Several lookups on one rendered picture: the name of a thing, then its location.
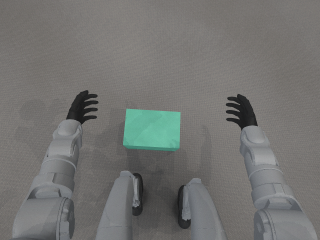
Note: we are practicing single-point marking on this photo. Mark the robot left forearm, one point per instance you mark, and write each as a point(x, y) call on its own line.
point(56, 176)

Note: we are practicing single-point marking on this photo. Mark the right robot upper arm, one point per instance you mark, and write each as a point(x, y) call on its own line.
point(282, 224)

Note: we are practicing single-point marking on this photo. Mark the left robot upper arm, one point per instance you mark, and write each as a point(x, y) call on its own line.
point(49, 218)

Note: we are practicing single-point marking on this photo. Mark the left robot hand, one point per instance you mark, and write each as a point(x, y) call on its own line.
point(77, 111)

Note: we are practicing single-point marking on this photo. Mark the right robot hand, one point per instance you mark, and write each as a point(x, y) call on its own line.
point(246, 115)

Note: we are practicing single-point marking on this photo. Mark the robot left thigh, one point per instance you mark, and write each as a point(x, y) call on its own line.
point(116, 222)

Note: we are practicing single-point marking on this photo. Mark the robot right foot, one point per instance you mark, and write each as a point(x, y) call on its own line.
point(183, 223)

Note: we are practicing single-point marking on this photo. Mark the carton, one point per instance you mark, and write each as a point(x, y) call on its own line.
point(152, 130)

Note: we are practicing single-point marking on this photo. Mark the robot right forearm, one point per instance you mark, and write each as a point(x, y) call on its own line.
point(269, 187)

